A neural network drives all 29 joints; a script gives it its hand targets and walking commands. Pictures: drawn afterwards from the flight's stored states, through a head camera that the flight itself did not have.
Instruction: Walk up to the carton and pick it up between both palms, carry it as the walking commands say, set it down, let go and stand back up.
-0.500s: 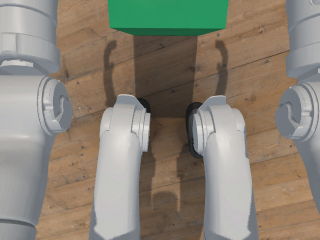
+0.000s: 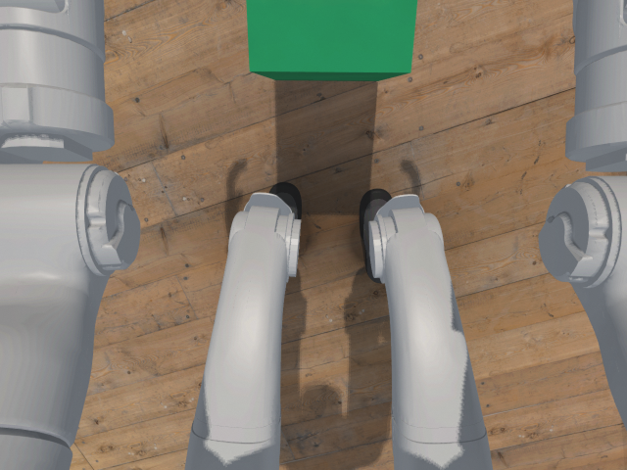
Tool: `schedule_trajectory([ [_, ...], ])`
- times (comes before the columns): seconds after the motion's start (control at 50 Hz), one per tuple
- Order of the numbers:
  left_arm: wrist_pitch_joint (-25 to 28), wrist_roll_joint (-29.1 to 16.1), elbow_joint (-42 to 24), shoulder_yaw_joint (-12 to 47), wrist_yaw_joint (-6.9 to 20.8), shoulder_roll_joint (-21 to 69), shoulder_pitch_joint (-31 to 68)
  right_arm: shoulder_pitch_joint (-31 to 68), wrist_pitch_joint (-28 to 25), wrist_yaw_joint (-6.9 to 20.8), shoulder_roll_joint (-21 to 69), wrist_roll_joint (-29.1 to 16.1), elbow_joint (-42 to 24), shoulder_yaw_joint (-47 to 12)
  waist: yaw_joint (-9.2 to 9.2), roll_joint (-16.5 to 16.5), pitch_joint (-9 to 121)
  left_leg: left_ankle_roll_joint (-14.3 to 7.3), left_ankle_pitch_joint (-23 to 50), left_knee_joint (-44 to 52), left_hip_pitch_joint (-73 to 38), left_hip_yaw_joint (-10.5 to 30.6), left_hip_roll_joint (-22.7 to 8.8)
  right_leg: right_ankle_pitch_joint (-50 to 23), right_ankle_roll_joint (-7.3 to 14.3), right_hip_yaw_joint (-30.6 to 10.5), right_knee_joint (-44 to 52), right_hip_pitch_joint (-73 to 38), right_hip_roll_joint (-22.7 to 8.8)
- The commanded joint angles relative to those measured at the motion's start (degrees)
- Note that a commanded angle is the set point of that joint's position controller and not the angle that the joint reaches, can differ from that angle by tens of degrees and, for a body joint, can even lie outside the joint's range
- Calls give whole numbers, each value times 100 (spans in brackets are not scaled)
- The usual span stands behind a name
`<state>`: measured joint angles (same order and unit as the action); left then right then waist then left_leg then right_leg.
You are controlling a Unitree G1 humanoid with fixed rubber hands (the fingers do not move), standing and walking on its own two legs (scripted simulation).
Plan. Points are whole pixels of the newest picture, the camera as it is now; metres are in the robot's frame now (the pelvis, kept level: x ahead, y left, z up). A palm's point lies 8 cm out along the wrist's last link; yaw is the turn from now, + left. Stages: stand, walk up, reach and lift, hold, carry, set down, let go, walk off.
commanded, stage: set down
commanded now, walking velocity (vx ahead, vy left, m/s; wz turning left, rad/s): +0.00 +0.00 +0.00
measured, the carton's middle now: out of the picture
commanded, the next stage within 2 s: let go in 0.44 s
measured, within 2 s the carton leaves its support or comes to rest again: neither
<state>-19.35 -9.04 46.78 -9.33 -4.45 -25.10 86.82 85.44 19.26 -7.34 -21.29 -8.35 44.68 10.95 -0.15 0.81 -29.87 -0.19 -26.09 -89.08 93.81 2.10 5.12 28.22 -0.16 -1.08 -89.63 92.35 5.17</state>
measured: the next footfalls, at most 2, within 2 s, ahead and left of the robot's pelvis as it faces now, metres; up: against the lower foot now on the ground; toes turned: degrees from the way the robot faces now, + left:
none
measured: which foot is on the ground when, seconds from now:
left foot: down 0.00-1.00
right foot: down 0.00-1.00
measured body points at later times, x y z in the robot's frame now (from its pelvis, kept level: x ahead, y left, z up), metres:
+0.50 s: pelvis +0.03 +0.00 +0.10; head +0.36 +0.00 +0.40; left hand +0.59 +0.20 -0.01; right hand +0.58 -0.19 -0.01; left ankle +0.11 +0.10 -0.53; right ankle +0.10 -0.11 -0.53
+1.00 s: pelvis +0.12 +0.00 +0.18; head +0.35 -0.01 +0.56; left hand +0.48 +0.22 +0.06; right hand +0.47 -0.22 +0.05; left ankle +0.11 +0.10 -0.53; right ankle +0.10 -0.11 -0.53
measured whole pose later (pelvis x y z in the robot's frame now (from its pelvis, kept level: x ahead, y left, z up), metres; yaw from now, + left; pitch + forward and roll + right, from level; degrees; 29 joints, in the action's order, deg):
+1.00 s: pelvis +0.12 +0.00 +0.18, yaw +0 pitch +33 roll +0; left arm -4.2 3.4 36.4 -11.9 0.7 -10.1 26.2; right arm 24.0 4.1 1.3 -10.3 3.0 33.4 9.3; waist 0.2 0.9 2.4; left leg -0.5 -13.9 -37.1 55.1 3.6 3.2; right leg 15.1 0.4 -4.4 -36.7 53.7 4.1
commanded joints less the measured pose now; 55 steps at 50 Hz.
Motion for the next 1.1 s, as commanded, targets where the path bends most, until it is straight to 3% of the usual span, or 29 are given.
schedule_trajectory([
  [0.0,256,51,-1071,-179,-7,-889,1806,1845,-269,19,-920,59,-1155,130,-85,98,11836,77,2575,829,-4443,-117,-1,-2416,-59,195,922,-3640,15],
  [0.16,386,151,-1046,-319,55,-813,1551,1531,-367,88,-798,115,-1176,133,-44,70,11709,56,3138,1695,-5284,-32,-40,-2949,-97,67,1829,-4296,-23],
  [0.34,612,312,-838,-477,141,-629,1374,1358,-568,167,-684,290,-1000,242,-48,24,11281,73,3236,2743,-5974,-10,-113,-3109,-147,-29,2900,-4894,-88],
  [0.36,651,384,-466,-508,158,-551,1301,1304,-618,195,-622,367,-634,281,-46,22,10684,94,3021,2832,-5685,-6,-149,-2897,-150,-20,2985,-4602,-130],
  [0.44,886,815,-23,-726,269,-147,905,1043,-869,347,-308,754,-151,497,-31,-12,9374,142,3083,3185,-5163,42,-249,-2840,-157,46,3301,-3887,-180],
  [0.52,1004,1467,389,-1109,373,226,-64,8,-1010,444,188,1302,318,770,67,-98,8500,216,2627,3637,-4717,-104,-267,-2496,-198,62,3787,-3838,-225],
  [0.62,1201,1707,-599,-1069,352,319,-1382,-1464,-1198,490,215,1714,-516,804,53,-37,9133,205,3665,3960,-5304,-197,-217,-3766,-216,-34,4087,-5116,-209],
  [0.7,1265,1592,-1451,-799,357,576,-2323,-2394,-1302,549,275,1577,-1347,587,3,8,8933,175,4090,4235,-6036,-70,-247,-3997,-182,-39,4419,-5360,-216],
  [0.8,1451,1403,-2018,-524,393,766,-3514,-3581,-1506,702,401,1303,-2056,236,-20,97,8733,175,5084,4377,-7082,140,-352,-4403,-188,-63,4744,-5371,-214],
  [0.9,1678,1274,-1922,-426,459,896,-4959,-5043,-1684,832,535,1148,-2095,-22,28,48,8209,167,5581,4604,-7353,210,-426,-4670,-219,-138,5005,-5692,-250],
  [1.08,2054,1005,-1969,-30,597,972,-7311,-7274,-2042,904,518,958,-1994,-353,28,-132,6845,180,5290,5235,-7693,198,-435,-4549,-216,-251,5630,-6599,-341],
])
